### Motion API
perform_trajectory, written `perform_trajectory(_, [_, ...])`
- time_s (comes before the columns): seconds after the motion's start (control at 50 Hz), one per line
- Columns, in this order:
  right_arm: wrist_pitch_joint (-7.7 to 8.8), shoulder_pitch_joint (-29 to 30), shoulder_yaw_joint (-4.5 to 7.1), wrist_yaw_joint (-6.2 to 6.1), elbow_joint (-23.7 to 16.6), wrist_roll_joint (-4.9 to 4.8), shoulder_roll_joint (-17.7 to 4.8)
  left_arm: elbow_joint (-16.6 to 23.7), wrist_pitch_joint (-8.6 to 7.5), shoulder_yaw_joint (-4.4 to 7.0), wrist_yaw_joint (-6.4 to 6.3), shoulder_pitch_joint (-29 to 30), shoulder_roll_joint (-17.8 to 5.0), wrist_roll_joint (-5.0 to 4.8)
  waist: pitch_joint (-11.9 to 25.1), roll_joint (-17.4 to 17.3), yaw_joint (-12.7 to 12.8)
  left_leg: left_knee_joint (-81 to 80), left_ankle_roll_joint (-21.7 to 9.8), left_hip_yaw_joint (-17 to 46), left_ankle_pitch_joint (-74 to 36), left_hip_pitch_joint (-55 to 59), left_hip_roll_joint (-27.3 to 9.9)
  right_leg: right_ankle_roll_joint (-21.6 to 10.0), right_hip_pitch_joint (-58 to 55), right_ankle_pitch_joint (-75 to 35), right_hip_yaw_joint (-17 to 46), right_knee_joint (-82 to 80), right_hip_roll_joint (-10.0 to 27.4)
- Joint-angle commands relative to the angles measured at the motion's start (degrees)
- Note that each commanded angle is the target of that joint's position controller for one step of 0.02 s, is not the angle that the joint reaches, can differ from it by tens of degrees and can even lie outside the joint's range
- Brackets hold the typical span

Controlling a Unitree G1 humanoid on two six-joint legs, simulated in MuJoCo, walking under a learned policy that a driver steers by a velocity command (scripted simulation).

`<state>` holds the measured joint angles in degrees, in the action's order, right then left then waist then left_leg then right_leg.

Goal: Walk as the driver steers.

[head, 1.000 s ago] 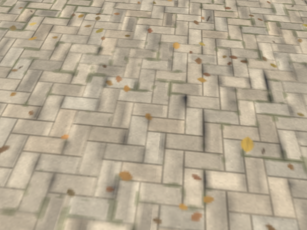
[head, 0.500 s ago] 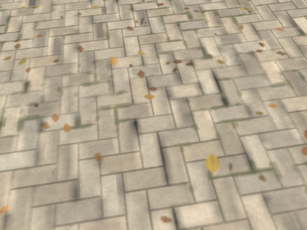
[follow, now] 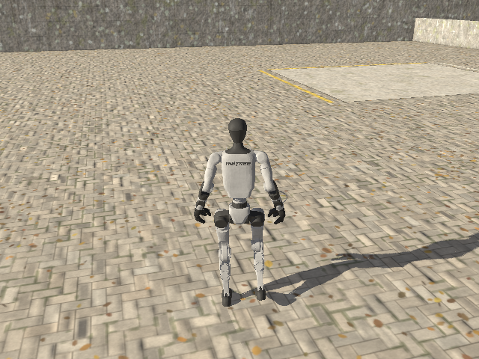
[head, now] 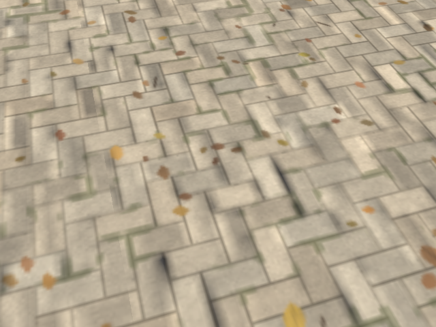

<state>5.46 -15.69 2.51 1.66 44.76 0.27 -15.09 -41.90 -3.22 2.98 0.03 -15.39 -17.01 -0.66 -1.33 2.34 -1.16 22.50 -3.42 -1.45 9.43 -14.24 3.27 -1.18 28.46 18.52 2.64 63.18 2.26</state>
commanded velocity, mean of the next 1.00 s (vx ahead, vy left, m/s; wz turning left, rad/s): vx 0.50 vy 0.00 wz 0.37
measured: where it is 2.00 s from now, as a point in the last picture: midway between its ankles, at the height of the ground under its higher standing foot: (134, 189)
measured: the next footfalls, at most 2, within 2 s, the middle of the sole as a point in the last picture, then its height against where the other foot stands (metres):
right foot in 0.32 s outside the picture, level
left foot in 0.84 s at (162, 304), level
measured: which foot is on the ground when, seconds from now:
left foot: down 0.00-0.34, up 0.36-0.82, down 0.84-1.00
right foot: up 0.00-0.30, down 0.32-0.84, up 0.86-1.00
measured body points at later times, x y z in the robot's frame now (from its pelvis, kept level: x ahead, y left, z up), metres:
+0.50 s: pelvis +0.27 -0.05 +0.00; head +0.29 -0.06 +0.45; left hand +0.36 +0.23 -0.10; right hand +0.37 -0.33 -0.13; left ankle +0.21 +0.09 -0.66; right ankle +0.31 -0.15 -0.74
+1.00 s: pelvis +0.50 +0.07 -0.01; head +0.53 +0.10 +0.44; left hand +0.50 +0.38 -0.12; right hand +0.73 -0.13 -0.11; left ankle +0.52 +0.15 -0.74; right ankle +0.52 -0.11 -0.65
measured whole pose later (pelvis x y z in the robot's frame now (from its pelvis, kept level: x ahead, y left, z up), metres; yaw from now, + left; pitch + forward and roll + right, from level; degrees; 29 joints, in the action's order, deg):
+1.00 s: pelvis +0.50 +0.07 -0.01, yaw +27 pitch +1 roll -1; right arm 2.3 -14.0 4.1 1.9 40.0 -0.6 -16.8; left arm -44.8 -6.1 3.5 0.0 -10.1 -17.3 -0.4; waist -4.0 0.8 -0.4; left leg 28.5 -5.6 0.2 10.1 -19.4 4.7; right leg 0.3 25.8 20.9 1.9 66.4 4.2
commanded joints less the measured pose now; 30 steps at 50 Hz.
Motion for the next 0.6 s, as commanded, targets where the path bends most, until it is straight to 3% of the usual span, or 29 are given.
perform_trajectory(0.02, [0.98, 0.3, 1.75, -0.37, -2.6, -0.51, -8.0, 4.4, -0.48, 0.87, -0.10, 0.8, -3.1, 0.43, 1.3, -7.2, 0.7, -13.3, -10.6, 16.0, -8.4, 7.1, -15.7, 1.4, 9.1, -3.6, 1.2, -5.5, 4.0])
perform_trajectory(0.12, [0.11, -2.5, 2.18, -1.09, -0.4, -1.04, -10.0, 6.3, -1.14, 0.00, 0.41, 9.7, -1.2, 0.38, -0.4, -6.1, -2.1, -14.8, -8.6, 8.6, -12.1, 7.1, -13.2, 2.3, 7.5, -19.0, -0.6, -23.0, 3.2])
perform_trajectory(0.22, [-1.34, -7.8, 2.35, -1.53, 2.3, -1.77, -10.7, 8.9, -2.36, 0.17, 1.71, 17.8, -1.9, -0.19, -2.2, -6.0, -4.0, -11.1, -7.9, 11.2, -11.6, 10.1, -15.0, 2.0, 4.3, -21.1, -0.5, -32.4, 0.4])
perform_trajectory(0.28, [-2.20, -7.2, 2.98, -2.13, 2.6, -1.84, -12.0, 8.5, -3.12, 1.09, 2.00, 15.2, -4.1, -0.17, -0.9, -7.4, -1.1, -6.3, -6.3, 14.0, -14.6, 12.5, -16.5, 0.4, -1.9, -16.1, -0.2, -35.9, -0.6])
perform_trajectory(0.3, [-2.35, -6.2, 2.91, -2.23, 2.5, -1.84, -11.9, 7.1, -3.30, 1.89, 1.72, 10.3, -5.5, -0.03, 1.7, -7.3, 2.0, -1.2, -5.1, 12.9, -20.3, 11.4, -14.9, -0.9, -9.6, -15.8, -1.3, -38.1, -1.5])
perform_trajectory(0.32, [-2.26, -6.0, 2.23, -2.17, 2.1, -1.34, -10.1, 5.2, -3.38, 3.15, 1.15, 2.5, -8.2, 0.53, 7.7, -6.3, 5.6, 8.8, -3.3, 10.8, -21.0, 6.9, -11.5, -3.0, -22.7, -16.7, -0.2, -37.1, 0.6])
perform_trajectory(0.34, [-2.07, -5.6, 0.73, -2.19, -0.1, 0.34, -5.8, 4.1, -3.08, 4.25, 0.41, -7.9, -12.6, 1.40, 17.7, 1.5, 9.3, 27.2, -0.7, 7.4, -4.3, -4.5, -6.6, -6.5, -39.7, -17.5, 11.7, -34.7, 12.5])
perform_trajectory(0.36, [-1.14, -13.6, -0.37, -2.04, -0.9, -1.42, -1.8, 3.0, -2.35, 4.50, 0.85, -8.8, -14.4, 1.50, 24.0, 17.7, 5.1, 43.0, 1.6, 6.2, 24.9, -22.8, -0.6, -14.0, -52.2, -4.0, 35.1, -41.4, 22.8])
perform_trajectory(0.38, [-1.02, -10.5, 1.18, -2.10, 0.2, -2.66, -8.2, 3.6, -2.19, 3.11, 0.89, -7.1, -8.4, 0.98, 18.0, 9.9, 6.9, 49.2, 1.8, 10.1, 23.2, -28.0, -3.9, -12.3, -47.2, 4.3, 34.7, -44.8, 20.7])
perform_trajectory(0.4, [-1.08, -5.6, 2.03, -2.05, -1.0, -2.98, -10.2, 3.5, -2.21, 2.30, 0.73, -4.1, -6.0, 0.55, 10.4, 6.4, 6.7, 49.6, 1.7, 9.0, 17.7, -29.9, -5.9, -10.3, -40.2, 3.1, 25.8, -46.0, 18.9])
perform_trajectory(0.42, [-1.33, -3.6, 2.04, -2.21, -1.2, -2.52, -9.3, 3.4, -2.30, 1.84, 0.83, -0.6, -4.9, 0.76, 6.8, 2.9, 4.9, 48.3, 2.2, 8.0, 13.2, -27.8, -7.9, -9.4, -33.3, -2.6, 20.0, -47.6, 16.5])
perform_trajectory(0.44, [-1.74, -2.6, 2.26, -2.17, -1.4, -1.92, -8.6, 3.0, -2.44, 1.53, 0.97, 1.8, -3.5, 0.95, 3.9, 2.9, 3.5, 46.0, 2.5, 8.0, 10.3, -26.3, -9.3, -9.2, -28.3, -6.8, 15.3, -49.6, 14.6])
perform_trajectory(0.48, [-3.01, -3.9, 2.20, -1.88, -1.4, -2.18, -6.2, 2.2, -3.15, 1.64, 0.92, 4.2, -2.9, 1.38, 2.2, 4.4, 1.2, 44.3, 3.1, 7.6, 7.3, -22.0, -10.9, -9.1, -22.3, -11.8, 8.8, -53.0, 13.0])
perform_trajectory(0.54, [-4.23, -1.4, 2.09, -1.85, -3.1, -1.76, -4.7, 0.4, -3.90, 2.38, 0.55, 4.5, -4.5, 1.30, 0.0, 2.1, 0.5, 40.5, 4.1, 7.8, 3.0, -24.3, -11.6, -10.1, -20.5, -17.9, 2.5, -55.6, 13.5])
perform_trajectory(0.6, [-4.07, 2.2, 1.80, -1.09, -4.5, -1.60, -4.1, -1.0, -3.56, 2.89, 0.02, 3.7, -6.0, 1.41, -1.0, 0.9, 1.3, 31.4, 4.3, 7.0, -5.2, -25.2, -11.4, -9.7, -22.1, -20.8, -3.5, -56.3, 12.6])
